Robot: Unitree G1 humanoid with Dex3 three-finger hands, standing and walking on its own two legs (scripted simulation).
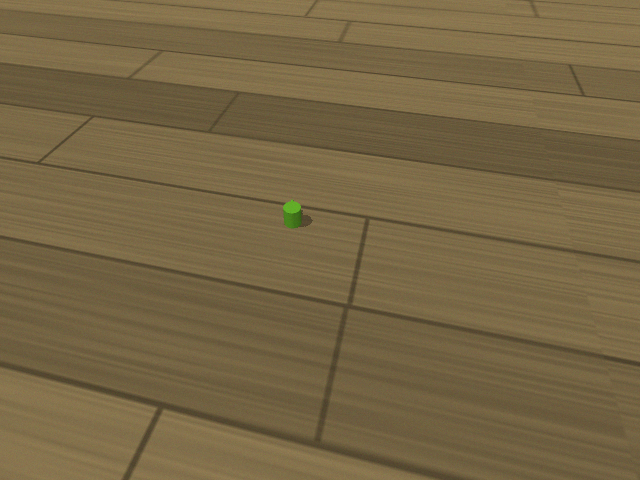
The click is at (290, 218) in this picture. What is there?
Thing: mug
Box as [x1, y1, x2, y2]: [283, 199, 300, 227]
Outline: 292,199 289,202 285,203 283,206 284,223 288,227 296,227 300,224 300,205 297,202 294,202
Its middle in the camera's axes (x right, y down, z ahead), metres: -0.11 -0.14 +1.76
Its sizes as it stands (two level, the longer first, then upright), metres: 0.112 0.078 0.092
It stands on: the floor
